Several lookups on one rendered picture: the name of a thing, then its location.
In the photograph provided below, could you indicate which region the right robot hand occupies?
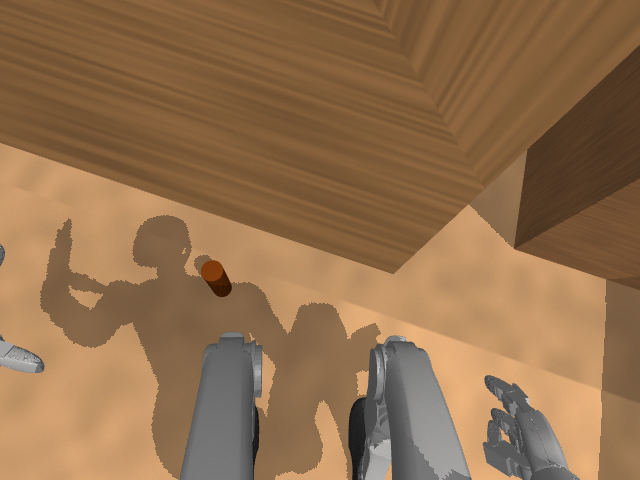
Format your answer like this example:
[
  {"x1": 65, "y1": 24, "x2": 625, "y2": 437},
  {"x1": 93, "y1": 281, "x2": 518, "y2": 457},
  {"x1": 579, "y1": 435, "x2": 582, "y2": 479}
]
[{"x1": 483, "y1": 375, "x2": 569, "y2": 480}]

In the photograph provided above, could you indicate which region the can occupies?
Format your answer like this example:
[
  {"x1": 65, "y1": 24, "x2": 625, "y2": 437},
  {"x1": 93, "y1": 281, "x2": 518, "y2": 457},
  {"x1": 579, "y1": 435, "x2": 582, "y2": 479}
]
[{"x1": 201, "y1": 260, "x2": 232, "y2": 297}]

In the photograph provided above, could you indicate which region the left robot hand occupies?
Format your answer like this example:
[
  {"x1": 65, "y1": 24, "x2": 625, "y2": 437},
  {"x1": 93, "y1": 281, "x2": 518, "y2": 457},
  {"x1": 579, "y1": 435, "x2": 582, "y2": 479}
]
[{"x1": 0, "y1": 244, "x2": 45, "y2": 373}]

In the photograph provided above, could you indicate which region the right robot foot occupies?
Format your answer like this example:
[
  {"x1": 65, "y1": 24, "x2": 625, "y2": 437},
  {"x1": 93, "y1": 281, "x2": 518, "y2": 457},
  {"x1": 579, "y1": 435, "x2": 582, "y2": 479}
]
[{"x1": 349, "y1": 397, "x2": 366, "y2": 480}]

